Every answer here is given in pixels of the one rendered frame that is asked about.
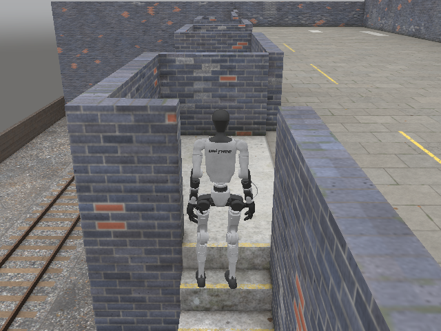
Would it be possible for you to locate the left robot hand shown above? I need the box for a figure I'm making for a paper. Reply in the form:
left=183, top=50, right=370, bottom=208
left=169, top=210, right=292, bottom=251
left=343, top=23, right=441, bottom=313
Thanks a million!
left=187, top=203, right=203, bottom=223

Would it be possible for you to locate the right robot upper arm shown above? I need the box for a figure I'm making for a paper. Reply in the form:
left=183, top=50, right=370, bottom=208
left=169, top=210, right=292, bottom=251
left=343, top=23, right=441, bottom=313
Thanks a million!
left=235, top=139, right=249, bottom=179

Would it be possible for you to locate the robot left foot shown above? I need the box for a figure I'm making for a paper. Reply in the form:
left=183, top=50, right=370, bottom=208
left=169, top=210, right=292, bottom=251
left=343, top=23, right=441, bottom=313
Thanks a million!
left=196, top=270, right=206, bottom=288

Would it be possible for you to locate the right robot hand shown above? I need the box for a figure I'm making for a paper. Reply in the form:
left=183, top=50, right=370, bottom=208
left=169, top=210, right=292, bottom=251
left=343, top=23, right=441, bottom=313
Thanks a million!
left=239, top=201, right=255, bottom=221

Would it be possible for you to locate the humanoid robot head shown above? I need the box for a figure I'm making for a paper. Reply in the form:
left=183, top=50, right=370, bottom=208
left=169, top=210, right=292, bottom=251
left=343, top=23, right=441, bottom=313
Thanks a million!
left=209, top=109, right=232, bottom=143

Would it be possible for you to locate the robot right forearm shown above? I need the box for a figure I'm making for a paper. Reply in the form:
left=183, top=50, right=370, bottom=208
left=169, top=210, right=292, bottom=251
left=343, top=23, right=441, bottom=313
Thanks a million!
left=241, top=169, right=254, bottom=203

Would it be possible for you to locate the left robot upper arm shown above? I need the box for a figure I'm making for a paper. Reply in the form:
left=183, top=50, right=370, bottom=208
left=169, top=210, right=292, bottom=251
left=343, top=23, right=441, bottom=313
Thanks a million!
left=192, top=139, right=206, bottom=178

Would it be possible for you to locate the robot left forearm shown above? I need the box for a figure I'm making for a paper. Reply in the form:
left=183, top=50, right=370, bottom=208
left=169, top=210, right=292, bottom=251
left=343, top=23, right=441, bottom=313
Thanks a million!
left=188, top=168, right=200, bottom=204

